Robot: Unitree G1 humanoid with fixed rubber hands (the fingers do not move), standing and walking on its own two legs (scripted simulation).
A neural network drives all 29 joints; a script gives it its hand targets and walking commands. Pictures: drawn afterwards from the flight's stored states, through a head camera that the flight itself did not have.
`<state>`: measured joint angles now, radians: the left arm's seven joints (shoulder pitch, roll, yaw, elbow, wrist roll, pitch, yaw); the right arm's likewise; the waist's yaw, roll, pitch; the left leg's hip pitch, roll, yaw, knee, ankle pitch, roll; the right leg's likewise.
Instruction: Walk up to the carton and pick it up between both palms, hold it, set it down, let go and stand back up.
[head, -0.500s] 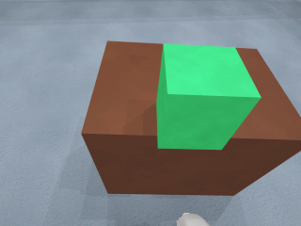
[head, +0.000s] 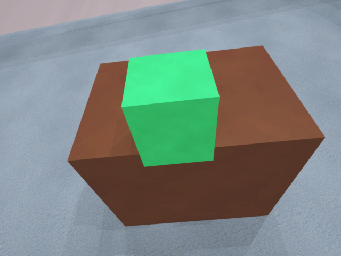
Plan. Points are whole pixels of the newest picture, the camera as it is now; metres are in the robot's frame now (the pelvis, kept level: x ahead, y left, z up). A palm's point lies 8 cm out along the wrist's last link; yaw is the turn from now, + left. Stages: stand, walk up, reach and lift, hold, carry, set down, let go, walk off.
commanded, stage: walk up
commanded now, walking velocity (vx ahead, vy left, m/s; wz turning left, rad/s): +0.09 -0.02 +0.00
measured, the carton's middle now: (172, 111) +0.49 +0.02 +0.05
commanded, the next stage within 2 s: stand in 1.94 s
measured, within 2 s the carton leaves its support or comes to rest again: neither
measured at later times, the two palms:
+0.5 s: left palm out of the picture -0.02 +0.20 -0.16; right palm out of the picture +0.09 -0.22 -0.15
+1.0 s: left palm out of the picture -0.04 +0.22 -0.15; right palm out of the picture -0.01 -0.19 -0.15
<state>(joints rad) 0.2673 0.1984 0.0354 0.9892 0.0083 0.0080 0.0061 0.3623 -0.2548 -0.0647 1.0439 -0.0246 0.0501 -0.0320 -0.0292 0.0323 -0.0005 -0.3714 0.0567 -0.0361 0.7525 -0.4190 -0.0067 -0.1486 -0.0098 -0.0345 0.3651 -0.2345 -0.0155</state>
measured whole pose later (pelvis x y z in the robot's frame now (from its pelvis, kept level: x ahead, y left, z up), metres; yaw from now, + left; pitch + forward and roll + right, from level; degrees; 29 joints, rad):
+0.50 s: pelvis +0.05 +0.00 -0.01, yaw +1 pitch -1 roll +0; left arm 0.39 0.13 -0.03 1.11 0.01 -0.04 0.04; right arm 0.19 -0.14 0.00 1.09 0.00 -0.01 -0.03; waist 0.02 -0.04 0.08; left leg -0.25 0.00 0.05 0.48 -0.18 0.02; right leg -0.07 0.04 -0.06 0.43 -0.32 -0.05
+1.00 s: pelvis +0.03 +0.02 -0.01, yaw +0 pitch -1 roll +0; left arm 0.37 0.12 -0.03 1.17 0.01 0.00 0.04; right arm 0.33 -0.13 0.01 1.15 -0.01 -0.01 -0.03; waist -0.01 -0.02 0.05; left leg -0.22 -0.04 0.07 0.36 -0.12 0.06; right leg -0.08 -0.01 -0.05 0.39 -0.29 -0.01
